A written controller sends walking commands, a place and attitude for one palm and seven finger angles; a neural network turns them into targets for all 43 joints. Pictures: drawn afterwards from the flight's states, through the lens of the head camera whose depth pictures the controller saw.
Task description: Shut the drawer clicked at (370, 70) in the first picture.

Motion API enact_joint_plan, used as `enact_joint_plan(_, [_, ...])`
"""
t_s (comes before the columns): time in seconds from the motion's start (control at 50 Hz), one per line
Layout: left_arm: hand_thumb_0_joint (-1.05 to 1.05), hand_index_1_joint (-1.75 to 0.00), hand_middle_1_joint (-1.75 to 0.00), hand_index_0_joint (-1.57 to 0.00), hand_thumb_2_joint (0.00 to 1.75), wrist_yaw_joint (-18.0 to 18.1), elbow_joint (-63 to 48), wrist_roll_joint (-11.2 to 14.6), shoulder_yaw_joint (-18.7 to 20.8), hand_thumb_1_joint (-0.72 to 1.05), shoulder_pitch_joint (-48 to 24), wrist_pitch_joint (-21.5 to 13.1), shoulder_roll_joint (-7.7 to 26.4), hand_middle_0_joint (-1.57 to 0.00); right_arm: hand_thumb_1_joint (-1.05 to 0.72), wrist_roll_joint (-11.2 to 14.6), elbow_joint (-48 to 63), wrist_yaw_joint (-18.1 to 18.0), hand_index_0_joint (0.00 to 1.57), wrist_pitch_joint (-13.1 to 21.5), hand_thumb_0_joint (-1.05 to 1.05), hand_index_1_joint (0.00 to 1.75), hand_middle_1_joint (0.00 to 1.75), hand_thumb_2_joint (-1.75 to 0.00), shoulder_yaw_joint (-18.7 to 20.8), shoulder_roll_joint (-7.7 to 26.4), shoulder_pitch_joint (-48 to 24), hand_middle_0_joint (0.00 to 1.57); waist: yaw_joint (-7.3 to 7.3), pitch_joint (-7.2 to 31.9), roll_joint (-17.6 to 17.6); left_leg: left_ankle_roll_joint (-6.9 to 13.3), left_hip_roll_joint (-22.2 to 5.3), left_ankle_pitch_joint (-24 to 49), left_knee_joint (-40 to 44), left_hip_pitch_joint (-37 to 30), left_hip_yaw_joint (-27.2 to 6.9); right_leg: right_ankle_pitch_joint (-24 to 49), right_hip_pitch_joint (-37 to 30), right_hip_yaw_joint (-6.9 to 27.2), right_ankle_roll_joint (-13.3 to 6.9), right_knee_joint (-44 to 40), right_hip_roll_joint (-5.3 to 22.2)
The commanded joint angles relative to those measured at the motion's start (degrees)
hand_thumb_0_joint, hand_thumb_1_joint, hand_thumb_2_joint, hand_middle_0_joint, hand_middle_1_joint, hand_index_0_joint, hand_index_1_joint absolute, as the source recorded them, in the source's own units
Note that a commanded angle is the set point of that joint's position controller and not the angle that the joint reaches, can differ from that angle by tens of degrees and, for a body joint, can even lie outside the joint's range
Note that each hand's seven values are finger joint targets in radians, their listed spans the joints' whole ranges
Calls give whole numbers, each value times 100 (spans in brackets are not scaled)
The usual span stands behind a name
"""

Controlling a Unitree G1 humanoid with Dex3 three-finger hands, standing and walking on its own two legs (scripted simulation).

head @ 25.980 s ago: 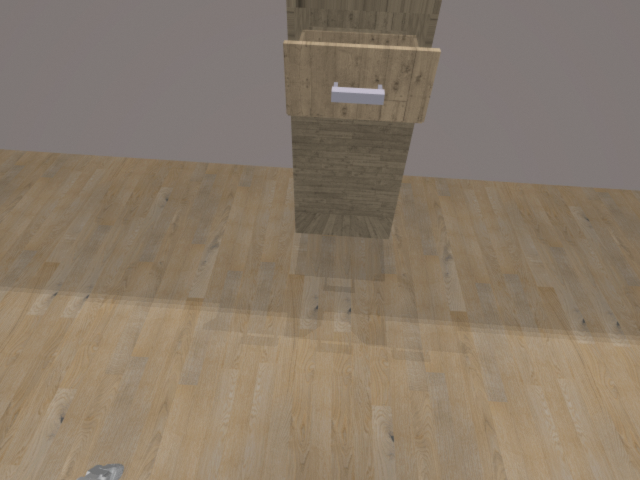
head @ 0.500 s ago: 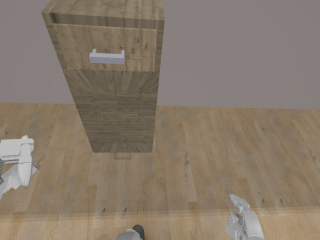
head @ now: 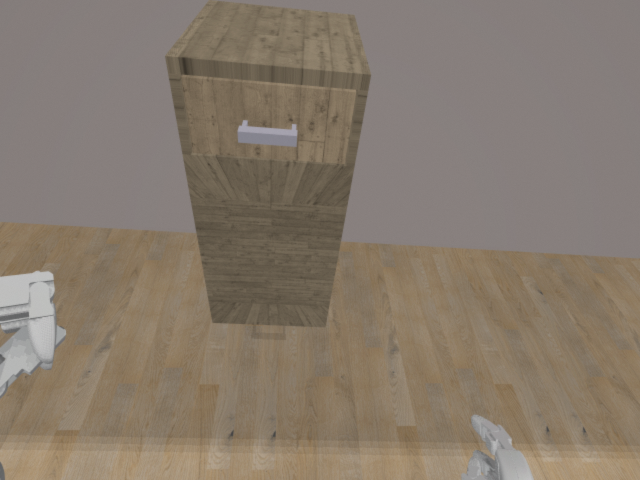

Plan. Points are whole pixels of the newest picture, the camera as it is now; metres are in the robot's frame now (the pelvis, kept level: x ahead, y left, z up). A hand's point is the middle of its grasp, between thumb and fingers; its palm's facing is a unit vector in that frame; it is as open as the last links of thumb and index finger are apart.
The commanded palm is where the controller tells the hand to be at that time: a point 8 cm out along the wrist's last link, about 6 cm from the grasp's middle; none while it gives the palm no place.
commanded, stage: stop stepping back and stand still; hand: left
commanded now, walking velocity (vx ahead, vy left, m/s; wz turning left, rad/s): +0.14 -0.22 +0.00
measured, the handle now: (268, 131) +0.78 +0.19 +0.05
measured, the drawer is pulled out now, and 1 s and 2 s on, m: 0.00 0.00 0.00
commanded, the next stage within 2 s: let the arm hang, fingers relaxed in 1.08 s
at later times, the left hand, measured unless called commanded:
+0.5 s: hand (20, 365) +0.15 +0.27 +0.18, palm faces +0.45 -0.81 -0.38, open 3.3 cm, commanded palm +0.09 +0.30 +0.20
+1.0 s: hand (66, 323) +0.19 +0.26 +0.18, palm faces +0.34 -0.80 -0.49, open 3.3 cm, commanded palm +0.13 +0.30 +0.20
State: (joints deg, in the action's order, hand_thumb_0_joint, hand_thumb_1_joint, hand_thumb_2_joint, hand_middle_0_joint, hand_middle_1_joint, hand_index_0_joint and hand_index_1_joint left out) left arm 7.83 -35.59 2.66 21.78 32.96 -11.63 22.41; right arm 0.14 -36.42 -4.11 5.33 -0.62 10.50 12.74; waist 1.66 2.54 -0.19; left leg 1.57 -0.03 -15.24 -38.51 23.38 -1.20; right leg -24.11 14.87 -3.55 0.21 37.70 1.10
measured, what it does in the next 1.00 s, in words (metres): steps on the spot: right foot, then left foot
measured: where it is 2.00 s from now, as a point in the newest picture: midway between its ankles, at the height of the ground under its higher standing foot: outside the picture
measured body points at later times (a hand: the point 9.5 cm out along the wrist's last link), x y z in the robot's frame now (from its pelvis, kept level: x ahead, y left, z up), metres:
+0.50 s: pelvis -0.03 +0.02 +0.01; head -0.04 +0.03 +0.45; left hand +0.12 +0.31 +0.20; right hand +0.12 -0.23 -0.07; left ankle +0.02 +0.12 -0.72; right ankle -0.03 -0.10 -0.71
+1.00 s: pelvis +0.00 +0.01 +0.02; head +0.03 +0.02 +0.47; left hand +0.17 +0.30 +0.20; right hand +0.19 -0.21 -0.06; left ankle +0.01 +0.12 -0.72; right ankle -0.02 -0.09 -0.72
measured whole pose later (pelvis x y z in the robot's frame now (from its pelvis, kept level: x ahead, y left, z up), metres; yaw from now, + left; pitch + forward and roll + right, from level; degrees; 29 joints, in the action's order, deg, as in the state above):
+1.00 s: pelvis +0.00 +0.01 +0.02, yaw +1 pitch +1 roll +0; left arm 7.7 -32.6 1.8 20.7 37.1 -12.9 22.7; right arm 0.9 -34.5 -3.7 5.5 0.1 11.2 9.5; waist -0.4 -2.2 -0.2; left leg 0.8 0.2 -13.8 -27.5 14.2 0.9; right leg -16.0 10.6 -1.5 -1.5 26.1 -1.5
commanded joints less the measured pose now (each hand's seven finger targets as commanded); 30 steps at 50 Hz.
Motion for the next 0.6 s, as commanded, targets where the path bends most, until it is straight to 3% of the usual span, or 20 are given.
enact_joint_plan(0.0, [0,-160,-160,-140,90,148,-1000,15,589,90,-935,-211,1063,-140,-90,-22,933,-25,20,533,0,30,30,-90,205,736,-632,20,-311,-175,1534,217,-1701,-3333,3539,-821,-3459,-651,1451,558,-54,2039,-389])
enact_joint_plan(0.04, [0,-160,-160,-140,90,104,-1596,-27,383,90,-341,-174,836,-140,-90,-44,1010,151,20,531,0,30,30,-90,215,647,-760,20,-174,57,880,-5,-1512,-2663,3450,-780,-2583,-170,1005,524,-118,1853,-310])
enact_joint_plan(0.08, [0,-160,-160,-140,90,120,-1777,-51,355,90,379,-126,784,-140,-90,-70,1077,245,20,463,0,30,30,-90,189,648,-827,20,-71,205,1281,-67,-1233,-2355,3456,-214,-1462,-103,42,89,-162,1115,-392])
enact_joint_plan(0.12, [0,-160,-160,-140,90,159,-1691,-63,390,90,625,-62,826,-140,-90,-124,1134,228,20,351,0,30,30,-90,176,668,-783,20,-110,116,1689,-57,-1091,-2282,3391,355,-980,-354,-786,-228,-229,308,-534])
enact_joint_plan(0.16, [0,-160,-160,-140,90,216,-1340,-83,467,90,634,40,849,-140,-90,-154,1112,136,20,178,0,30,30,-90,210,647,-733,20,-107,98,1354,-131,-893,-2147,2750,624,-636,-562,-1483,-254,-361,-867,-592])
enact_joint_plan(0.18, [0,-160,-160,-140,90,223,-1197,-85,555,90,611,89,924,-140,-90,-146,1098,89,20,91,0,30,30,-90,234,602,-692,20,-109,94,733,-161,-604,-1823,1890,739,-315,-489,-1645,102,-462,-1622,-366])
enact_joint_plan(0.2, [0,-160,-160,-140,90,221,-1095,-74,650,90,602,124,973,-140,-90,-108,1053,62,20,6,0,30,30,-90,278,535,-536,20,-190,125,-163,-152,-185,-1251,398,673,147,-367,-1269,1017,-768,-2169,353])
enact_joint_plan(0.22, [0,-160,-160,-140,90,180,-1332,14,698,90,188,63,1112,-140,-90,-65,1001,52,20,-60,0,30,30,-90,292,559,-545,20,-248,111,-809,-171,11,-596,-1210,733,273,-576,-565,2375,-1215,-2771,1449])
enact_joint_plan(0.24, [0,-160,-160,-140,90,168,-1400,75,1043,90,-125,-96,1388,-140,-90,-134,891,66,20,-27,0,30,30,-90,289,628,-546,20,-293,31,-514,-230,-92,-383,-2106,712,245,232,-97,2208,-1457,-2642,1709])
enact_joint_plan(0.26, [0,-160,-160,-140,90,228,-968,44,1013,90,-227,-151,1253,-140,-90,-73,832,34,20,94,0,30,30,-90,315,559,-480,20,-340,112,-796,-209,-216,-766,-1966,874,5,-826,-102,2363,-1382,-2626,1774])
enact_joint_plan(0.3, [0,-160,-160,-140,90,177,-513,18,568,90,-235,-68,793,-140,-90,7,812,-17,20,135,0,30,30,-90,411,699,-512,20,-374,-443,-907,-124,-342,-656,-1190,-27,76,-1974,1134,1894,-1017,-2629,1416])
enact_joint_plan(0.36, [0,-160,-160,-140,90,228,-812,-82,321,90,-335,-217,686,-140,-90,-21,767,-115,20,280,0,30,30,-90,293,731,-602,20,-355,-502,-17,32,-217,-448,796,-1123,431,-1056,1030,993,-751,-1670,908])
enact_joint_plan(0.38, [0,-160,-160,-140,90,235,-1002,-84,306,90,-372,-287,710,-140,-90,-33,814,-138,20,357,0,30,30,-90,291,805,-600,20,-334,-483,599,186,-448,-700,1400,-1230,-91,-709,990,749,-519,-1075,575])
enact_joint_plan(0.4, [0,-160,-160,-140,90,214,-1265,-90,285,90,-396,-334,702,-140,-90,-16,932,-158,20,428,0,30,30,-90,322,918,-664,20,-290,-489,1264,415,-1014,-514,1881,-1374,-1021,-171,1160,406,-243,-264,128])
enact_joint_plan(0.42, [0,-160,-160,-140,90,220,-1496,-119,463,90,-460,-432,898,-140,-90,-21,933,-118,20,477,0,30,30,-90,294,905,-612,20,-233,-275,1432,620,-1528,-708,2278,-1254,-1944,-176,1026,149,-44,264,-136])
enact_joint_plan(0.44, [0,-160,-160,-140,90,185,-1261,-125,582,90,-296,-435,959,-140,-90,-79,799,-94,20,522,0,30,30,-90,264,786,-571,20,-310,-279,1486,676,-1723,-1678,2932,-703,-2377,-617,742,252,-30,838,-159])
enact_joint_plan(0.46, [0,-160,-160,-140,90,189,-1291,-160,627,90,-252,-407,970,-140,-90,-83,845,-60,20,552,0,30,30,-90,265,723,-576,20,-276,-469,1376,765,-1766,-1992,3096,-403,-2406,-501,645,388,-57,1043,-103])
enact_joint_plan(0.52, [0,-160,-160,-140,90,206,-1373,-157,718,90,255,-436,981,-140,-90,-63,856,33,20,581,0,30,30,-90,241,711,-543,20,-166,-194,1034,491,-1397,-607,2451,-486,-1212,60,-145,230,-33,-436,-48])
enact_joint_plan(0.54, [0,-160,-160,-140,90,202,-1200,-160,740,90,459,-415,936,-140,-90,-47,898,59,20,535,0,30,30,-90,252,726,-542,20,-166,-115,1052,329,-1181,-641,2203,-212,-791,402,-667,158,-50,-982,-72])
enact_joint_plan(0.58, [0,-160,-160,-140,90,172,-866,-133,772,90,512,-433,903,-140,-90,-38,959,82,20,434,0,30,30,-90,303,722,-537,20,-231,-195,429,36,-606,-853,1613,105,-204,565,-874,616,-203,-1757,131])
